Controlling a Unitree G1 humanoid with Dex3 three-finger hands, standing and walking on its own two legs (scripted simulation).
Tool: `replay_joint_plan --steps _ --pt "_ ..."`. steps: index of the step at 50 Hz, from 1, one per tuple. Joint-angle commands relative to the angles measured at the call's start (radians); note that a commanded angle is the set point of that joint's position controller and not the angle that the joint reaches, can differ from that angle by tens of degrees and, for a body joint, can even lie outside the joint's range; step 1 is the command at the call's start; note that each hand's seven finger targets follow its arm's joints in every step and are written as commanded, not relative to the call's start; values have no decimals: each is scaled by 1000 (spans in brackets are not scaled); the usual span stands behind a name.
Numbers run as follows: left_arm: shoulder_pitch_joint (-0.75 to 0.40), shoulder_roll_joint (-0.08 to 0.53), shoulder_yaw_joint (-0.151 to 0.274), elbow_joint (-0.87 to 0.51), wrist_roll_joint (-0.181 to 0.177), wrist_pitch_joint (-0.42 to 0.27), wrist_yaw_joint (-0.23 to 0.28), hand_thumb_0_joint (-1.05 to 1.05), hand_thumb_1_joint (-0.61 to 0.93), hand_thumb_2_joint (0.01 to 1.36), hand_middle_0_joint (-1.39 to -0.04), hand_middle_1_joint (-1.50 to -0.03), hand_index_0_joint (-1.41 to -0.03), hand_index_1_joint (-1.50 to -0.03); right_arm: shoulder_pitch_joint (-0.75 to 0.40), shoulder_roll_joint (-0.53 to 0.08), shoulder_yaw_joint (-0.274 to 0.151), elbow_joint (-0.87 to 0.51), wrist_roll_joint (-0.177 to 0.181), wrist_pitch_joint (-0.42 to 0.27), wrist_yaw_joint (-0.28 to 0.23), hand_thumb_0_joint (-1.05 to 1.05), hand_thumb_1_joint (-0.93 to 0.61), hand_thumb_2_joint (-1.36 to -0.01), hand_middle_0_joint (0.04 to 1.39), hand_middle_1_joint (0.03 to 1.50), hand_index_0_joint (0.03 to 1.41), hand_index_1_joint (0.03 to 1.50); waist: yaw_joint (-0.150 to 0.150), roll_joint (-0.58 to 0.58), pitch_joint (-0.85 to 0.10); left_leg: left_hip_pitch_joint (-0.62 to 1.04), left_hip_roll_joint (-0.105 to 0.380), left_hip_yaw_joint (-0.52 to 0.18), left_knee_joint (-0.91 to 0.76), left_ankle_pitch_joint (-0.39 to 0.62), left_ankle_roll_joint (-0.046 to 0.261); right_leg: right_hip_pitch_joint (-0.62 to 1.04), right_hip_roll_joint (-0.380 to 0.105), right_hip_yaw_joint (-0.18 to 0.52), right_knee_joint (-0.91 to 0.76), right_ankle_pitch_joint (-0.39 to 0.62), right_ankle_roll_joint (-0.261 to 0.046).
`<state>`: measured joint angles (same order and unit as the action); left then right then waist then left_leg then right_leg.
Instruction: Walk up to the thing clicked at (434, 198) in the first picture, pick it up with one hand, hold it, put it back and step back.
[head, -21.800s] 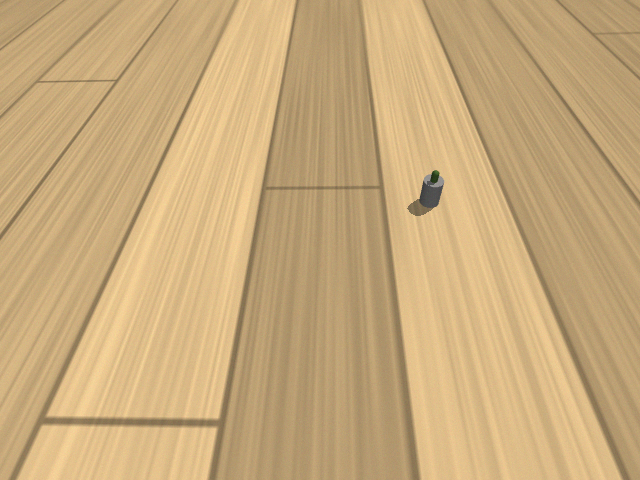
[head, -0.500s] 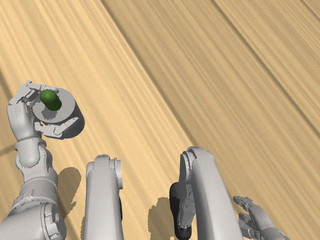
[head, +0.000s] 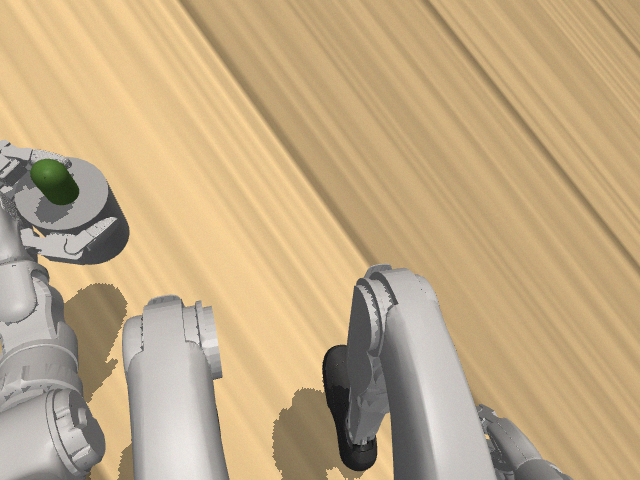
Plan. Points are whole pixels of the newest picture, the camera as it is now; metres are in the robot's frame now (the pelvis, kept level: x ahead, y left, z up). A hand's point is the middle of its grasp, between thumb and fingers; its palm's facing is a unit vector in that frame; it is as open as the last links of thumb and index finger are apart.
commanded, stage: crouch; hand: left
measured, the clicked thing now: (73, 206) +0.45 +0.25 -0.10
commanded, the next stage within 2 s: lower in 0.32 s
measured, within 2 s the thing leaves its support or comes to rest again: neither
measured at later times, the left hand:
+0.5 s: hand (73, 213) +0.45 +0.26 -0.12, palm faces +0.27 -0.96 -0.02, open 9.7 cm
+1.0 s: hand (89, 221) +0.46 +0.26 -0.19, palm faces +0.30 -0.95 -0.03, open 9.7 cm
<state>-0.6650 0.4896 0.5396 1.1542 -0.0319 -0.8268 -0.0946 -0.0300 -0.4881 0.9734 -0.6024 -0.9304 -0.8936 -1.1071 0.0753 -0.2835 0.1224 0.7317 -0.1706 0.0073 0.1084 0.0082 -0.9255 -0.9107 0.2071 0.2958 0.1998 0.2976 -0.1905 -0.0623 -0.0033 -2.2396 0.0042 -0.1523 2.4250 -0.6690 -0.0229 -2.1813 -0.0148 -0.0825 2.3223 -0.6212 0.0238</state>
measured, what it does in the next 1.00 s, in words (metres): stands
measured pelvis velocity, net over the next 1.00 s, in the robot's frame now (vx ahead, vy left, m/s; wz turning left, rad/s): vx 0.00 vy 0.01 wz -0.10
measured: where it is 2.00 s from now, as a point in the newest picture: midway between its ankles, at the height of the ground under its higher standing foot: (280, 450)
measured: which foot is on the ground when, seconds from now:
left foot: down 0.00-1.00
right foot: down 0.00-1.00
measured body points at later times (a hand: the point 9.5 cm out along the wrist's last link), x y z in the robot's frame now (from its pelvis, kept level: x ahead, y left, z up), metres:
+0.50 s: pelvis +0.00 +0.00 -0.03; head +0.23 +0.10 +0.35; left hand +0.43 +0.31 -0.12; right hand +0.11 -0.27 -0.11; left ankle +0.09 +0.13 -0.29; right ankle +0.12 -0.12 -0.29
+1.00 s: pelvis +0.00 +0.01 -0.04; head +0.24 +0.14 +0.31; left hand +0.44 +0.31 -0.18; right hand +0.10 -0.27 -0.10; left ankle +0.09 +0.13 -0.29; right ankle +0.12 -0.12 -0.29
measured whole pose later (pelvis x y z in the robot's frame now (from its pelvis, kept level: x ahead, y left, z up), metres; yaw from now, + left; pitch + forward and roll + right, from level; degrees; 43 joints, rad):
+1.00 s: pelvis +0.00 +0.01 -0.04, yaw -6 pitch +17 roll -14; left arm -0.68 0.75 0.60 1.35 -0.04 -1.00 -0.04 -0.03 -0.49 0.98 -0.61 -0.92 -0.90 -1.10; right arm -0.08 -0.36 0.37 0.64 -0.31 0.02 0.14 0.00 -0.93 -0.91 0.21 0.30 0.20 0.30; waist -0.27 -0.20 0.24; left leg -2.25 0.00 -0.29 2.62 -0.70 -0.02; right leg -2.14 0.02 -0.19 2.41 -0.60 0.06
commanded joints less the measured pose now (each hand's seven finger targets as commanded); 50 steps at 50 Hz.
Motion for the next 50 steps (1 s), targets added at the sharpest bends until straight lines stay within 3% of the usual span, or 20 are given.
replay_joint_plan --steps 1,2,9,14,18,19,20,22,27,30,31,34,35,36,37,39,42,44,46,50 --pt "-393 265 6 -246 -32 -114 1 0 92 1185 -1172 -1291 -1177 -1301 103 -274 -62 -40 -12 -7 -7 0 -930 -914 200 300 200 300 -14 339 -661 439 1 71 -276 66 18 333 39 -69 -193 114 -56" --pt "-367 242 -4 -210 -40 -110 -2 0 87 1182 -1180 -1300 -1187 -1308 105 -273 -54 -42 -14 -5 -7 0 -931 -914 200 300 200 300 -26 309 -655 420 -1 70 -260 72 22 351 40 -72 -195 124 -50" --pt "-314 274 19 -147 -50 -115 -20 0 132 1218 -1209 -1334 -1220 -1338 69 -307 -30 -59 -24 -2 4 0 -917 -909 200 300 200 300 -28 298 -570 393 3 42 -247 44 19 301 42 -103 -161 97 -50" --pt "-315 322 47 -188 -53 -127 -23 0 125 1222 -1194 -1333 -1207 -1337 64 -317 -14 -70 -37 4 7 0 -919 -910 200 300 200 300 -21 326 -612 412 4 43 -223 88 17 341 47 -104 -147 137 -49" --pt "-344 340 48 -232 -55 -139 -10 0 135 1221 -1203 -1330 -1212 -1336 50 -329 -6 -74 -44 6 9 0 -925 -912 200 300 200 300 -34 369 -608 427 8 33 -218 89 11 334 45 -110 -131 142 -51" --pt "-334 306 27 -227 -57 -143 -11 0 141 1226 -1195 -1326 -1203 -1333 47 -331 -1 -80 -47 6 11 0 -926 -913 200 300 200 300 -42 375 -596 442 9 25 -225 96 7 323 44 -116 -126 147 -53" --pt "-322 336 42 -238 -55 -145 -12 0 118 1217 -1188 -1317 -1194 -1327 49 -334 -1 -74 -49 5 10 0 -928 -914 200 300 200 300 -32 381 -616 454 10 29 -214 122 6 340 47 -112 -124 168 -54" --pt "-340 327 22 -242 -54 -149 -14 0 67 1178 -1200 -1338 -1211 -1341 48 -335 3 -69 -53 9 8 0 -942 -915 199 300 199 300 -51 390 -608 460 13 23 -207 132 5 329 47 -116 -118 177 -54" --pt "-289 308 18 -76 -65 -154 7 0 8 1182 -1194 -1337 -1206 -1343 25 -338 47 -78 -62 10 15 0 -938 -914 199 300 199 300 -88 290 -504 354 12 13 -162 96 17 351 55 -129 -128 161 -43" --pt "-298 369 54 -42 -70 -177 22 0 40 1187 -1216 -1355 -1233 -1355 10 -349 66 -88 -73 11 15 0 -929 -911 200 300 200 300 -84 252 -495 318 13 11 -137 77 26 384 59 -127 -136 151 -35" --pt "-307 360 39 -38 -65 -188 23 0 61 1189 -1219 -1357 -1236 -1355 4 -352 76 -92 -78 12 18 0 -929 -910 200 300 200 300 -99 259 -485 326 13 2 -140 81 24 382 58 -136 -130 152 -34" --pt "-307 426 57 -32 -43 -218 23 0 75 1192 -1218 -1357 -1236 -1355 -31 -367 89 -100 -91 12 17 0 -925 -909 200 300 200 300 -91 314 -470 376 22 -8 -149 74 14 348 62 -149 -112 139 -41" --pt "-299 409 42 -11 -35 -224 23 0 92 1174 -1217 -1342 -1234 -1339 -37 -369 96 -95 -95 12 19 0 -923 -907 200 300 200 300 -99 326 -450 386 23 -15 -163 69 8 336 59 -159 -104 131 -42" --pt "-304 418 50 -27 -39 -236 27 0 86 1177 -1192 -1332 -1210 -1329 -40 -376 102 -94 -102 13 19 0 -925 -909 200 300 200 300 -100 349 -460 419 28 -21 -162 80 2 337 60 -163 -100 140 -42" --pt "-300 486 96 -39 -37 -243 34 0 79 1155 -1189 -1318 -1206 -1315 -51 -386 104 -106 -106 13 18 0 -925 -908 200 300 200 300 -83 373 -482 423 29 -18 -157 87 1 350 64 -164 -92 146 -44" --pt "-322 493 97 -43 -42 -256 39 0 65 1151 -1163 -1299 -1178 -1298 -59 -392 117 -110 -115 13 19 0 -928 -910 200 300 200 300 -103 381 -481 418 32 -23 -147 83 3 366 65 -167 -89 150 -42" --pt "-330 478 85 -44 -45 -266 51 0 46 1165 -1179 -1318 -1193 -1318 -78 -400 130 -116 -125 8 18 0 -937 -912 200 300 200 300 -119 400 -454 431 36 -31 -139 102 -2 358 64 -171 -85 171 -41" --pt "-307 499 97 -44 -40 -274 60 0 41 1167 -1184 -1324 -1198 -1325 -75 -410 138 -116 -133 9 19 0 -939 -913 199 300 199 300 -118 431 -466 470 39 -44 -145 136 -11 365 65 -185 -74 196 -42" --pt "-291 477 64 -18 -27 -276 59 0 71 1177 -1183 -1332 -1199 -1331 -85 -416 142 -111 -140 11 18 0 -937 -912 200 300 200 300 -133 443 -442 488 42 -53 -140 164 -16 349 65 -191 -62 217 -43" --pt "-272 481 47 27 -23 -272 66 0 54 1189 -1201 -1350 -1218 -1348 -88 -419 160 -115 -147 14 17 0 -934 -911 200 300 200 300 -150 395 -400 430 42 -56 -124 138 -6 373 68 -198 -79 212 -35"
